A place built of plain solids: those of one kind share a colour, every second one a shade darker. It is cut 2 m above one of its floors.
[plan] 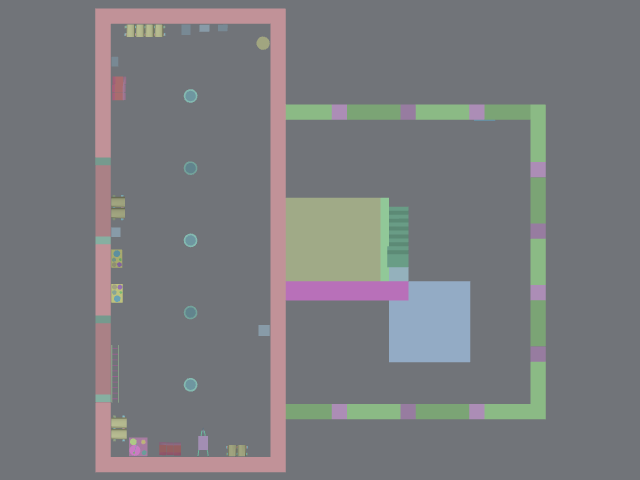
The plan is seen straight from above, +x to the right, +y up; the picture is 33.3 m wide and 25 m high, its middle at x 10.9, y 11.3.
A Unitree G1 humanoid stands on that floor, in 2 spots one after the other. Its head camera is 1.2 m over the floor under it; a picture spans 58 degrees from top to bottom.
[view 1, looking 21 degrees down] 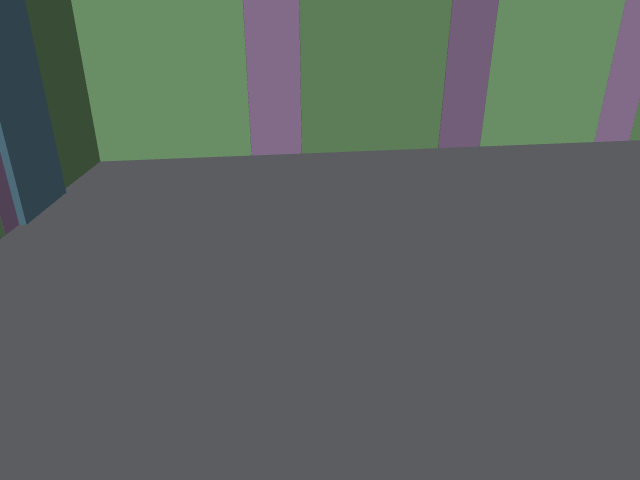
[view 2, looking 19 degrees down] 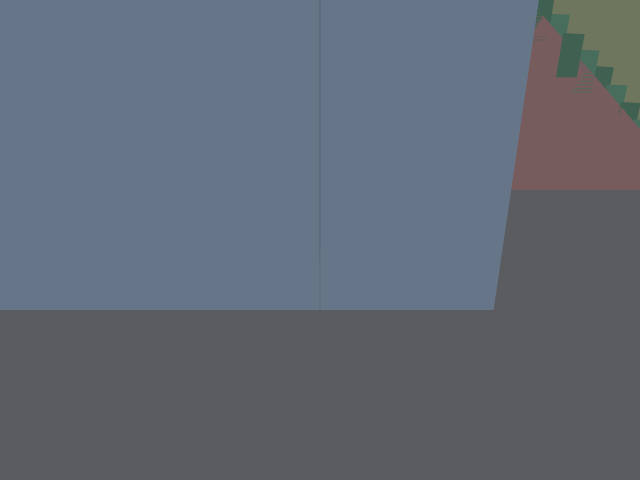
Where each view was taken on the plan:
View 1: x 14.96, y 15.85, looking -13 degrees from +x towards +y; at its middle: ground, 3.35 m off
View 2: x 20.96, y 8.15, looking -180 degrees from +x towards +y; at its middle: ground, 3.69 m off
